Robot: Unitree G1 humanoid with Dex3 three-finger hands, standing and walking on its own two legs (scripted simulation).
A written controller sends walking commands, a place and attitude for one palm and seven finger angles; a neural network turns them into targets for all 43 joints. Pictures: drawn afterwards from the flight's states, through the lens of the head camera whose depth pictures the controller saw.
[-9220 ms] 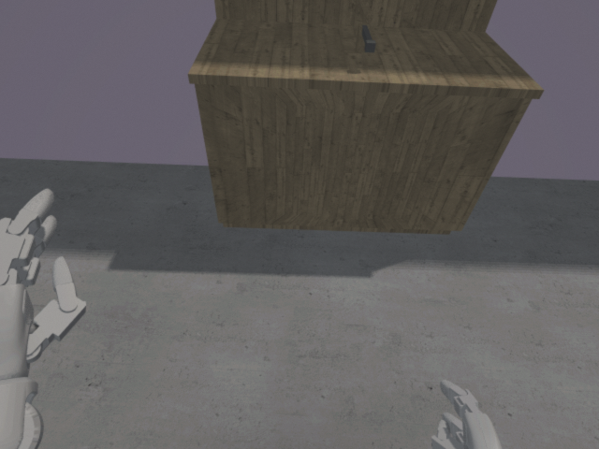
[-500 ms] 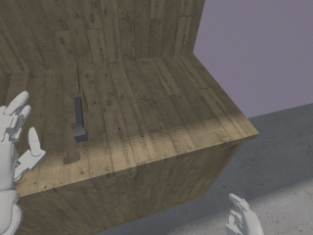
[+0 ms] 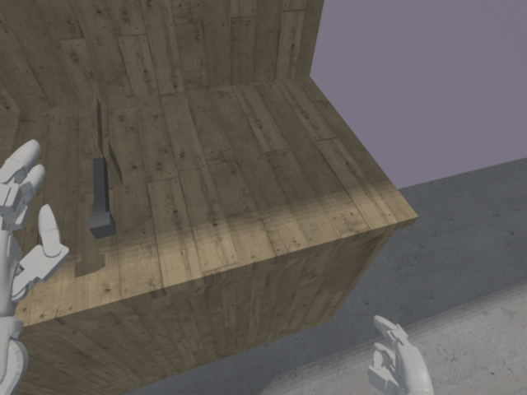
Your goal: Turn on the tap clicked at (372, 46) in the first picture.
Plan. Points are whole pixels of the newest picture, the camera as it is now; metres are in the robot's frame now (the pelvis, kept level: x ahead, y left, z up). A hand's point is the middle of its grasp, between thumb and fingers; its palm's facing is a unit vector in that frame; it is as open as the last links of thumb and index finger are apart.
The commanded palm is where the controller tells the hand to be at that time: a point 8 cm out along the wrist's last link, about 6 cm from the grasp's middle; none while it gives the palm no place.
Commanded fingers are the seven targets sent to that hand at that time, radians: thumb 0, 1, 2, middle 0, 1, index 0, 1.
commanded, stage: shuffle to correct the standing spot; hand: left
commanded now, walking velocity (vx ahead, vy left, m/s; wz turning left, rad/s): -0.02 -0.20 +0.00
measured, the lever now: (102, 225) +0.32 +0.27 +0.06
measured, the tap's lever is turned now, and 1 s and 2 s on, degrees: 0 0 0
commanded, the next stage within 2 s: none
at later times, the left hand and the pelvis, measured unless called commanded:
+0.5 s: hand (111, 256) +0.22 +0.19 +0.16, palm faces +0.34 -0.87 -0.35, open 7.4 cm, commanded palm +0.16 +0.24 +0.17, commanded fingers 0.00 0.90 0.90 -0.20 -0.30 -0.20 -0.30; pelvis +0.00 -0.04 -0.01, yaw +0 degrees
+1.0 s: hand (103, 249) +0.23 +0.20 +0.16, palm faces +0.35 -0.85 -0.38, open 7.4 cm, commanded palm +0.17 +0.24 +0.17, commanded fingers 0.00 0.90 0.90 -0.20 -0.30 -0.20 -0.30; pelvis +0.01 -0.04 -0.01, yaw +0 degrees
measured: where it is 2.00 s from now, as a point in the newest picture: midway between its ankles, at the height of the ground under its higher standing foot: outside the picture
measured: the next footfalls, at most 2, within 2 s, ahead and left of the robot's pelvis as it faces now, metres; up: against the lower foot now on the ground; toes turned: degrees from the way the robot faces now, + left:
none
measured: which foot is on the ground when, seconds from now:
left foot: down 0.00-1.00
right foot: down 0.00-1.00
